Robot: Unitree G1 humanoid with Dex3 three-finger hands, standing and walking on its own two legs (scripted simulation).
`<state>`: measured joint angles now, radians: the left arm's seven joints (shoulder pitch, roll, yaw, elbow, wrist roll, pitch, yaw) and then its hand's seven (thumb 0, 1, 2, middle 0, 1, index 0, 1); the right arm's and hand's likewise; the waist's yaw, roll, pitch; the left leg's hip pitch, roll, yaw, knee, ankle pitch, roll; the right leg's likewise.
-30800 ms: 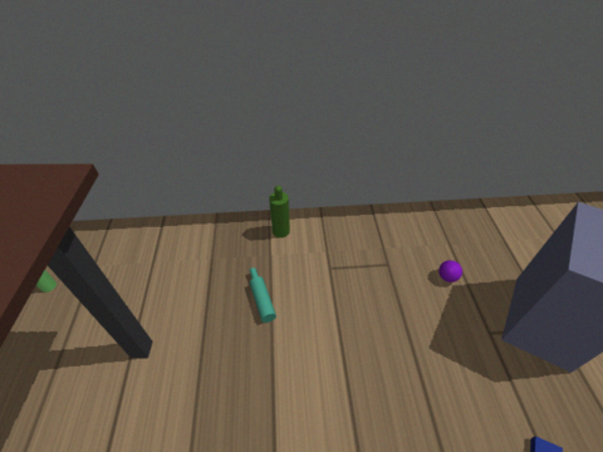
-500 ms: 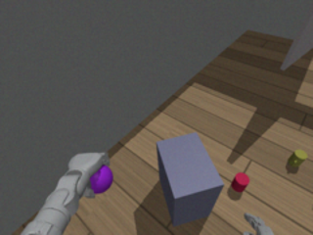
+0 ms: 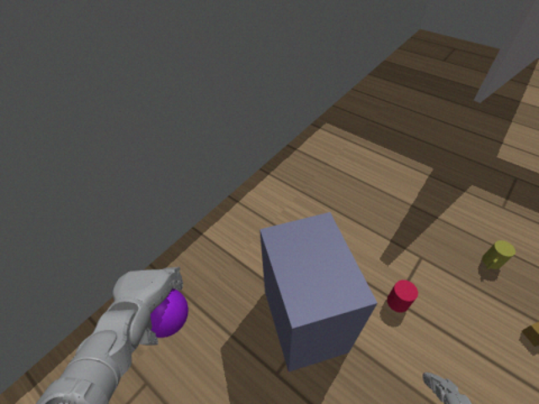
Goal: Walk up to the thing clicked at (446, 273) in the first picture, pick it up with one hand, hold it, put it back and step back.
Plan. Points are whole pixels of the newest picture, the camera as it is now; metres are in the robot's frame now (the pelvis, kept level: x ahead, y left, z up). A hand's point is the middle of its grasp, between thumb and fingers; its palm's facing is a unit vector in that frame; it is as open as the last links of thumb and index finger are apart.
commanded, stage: crouch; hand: left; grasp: from above
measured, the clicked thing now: (163, 311) +0.30 +0.21 -0.10
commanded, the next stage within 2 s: lower in 1.64 s
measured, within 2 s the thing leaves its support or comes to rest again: neither
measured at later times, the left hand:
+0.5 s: hand (178, 321) +0.36 +0.25 -0.31, palm faces -0.42 +0.04 -0.91, open 11.3 cm
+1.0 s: hand (189, 334) +0.38 +0.26 -0.49, palm faces -0.44 +0.00 -0.90, open 11.4 cm
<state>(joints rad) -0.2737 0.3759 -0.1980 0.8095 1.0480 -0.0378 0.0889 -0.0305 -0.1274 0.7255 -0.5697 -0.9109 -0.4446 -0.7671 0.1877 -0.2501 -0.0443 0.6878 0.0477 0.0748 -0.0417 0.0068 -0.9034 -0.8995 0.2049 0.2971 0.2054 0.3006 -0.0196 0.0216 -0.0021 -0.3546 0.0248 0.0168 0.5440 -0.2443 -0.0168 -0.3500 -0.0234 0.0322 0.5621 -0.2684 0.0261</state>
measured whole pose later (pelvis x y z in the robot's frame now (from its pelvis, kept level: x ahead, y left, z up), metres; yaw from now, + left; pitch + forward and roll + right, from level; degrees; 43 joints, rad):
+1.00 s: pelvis -0.06 +0.01 -0.32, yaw -3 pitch +38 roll -6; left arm -0.83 0.60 0.07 1.30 1.26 -0.15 0.40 -0.02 -0.15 0.73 -0.58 -0.93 -0.46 -0.80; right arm 0.14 -0.26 -0.03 0.73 -0.11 -0.07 0.08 0.00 -0.91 -0.90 0.21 0.30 0.21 0.30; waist -0.18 0.01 -0.15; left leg -2.04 0.01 -0.11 2.05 -0.67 -0.02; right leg -1.96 0.01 -0.02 2.00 -0.70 0.05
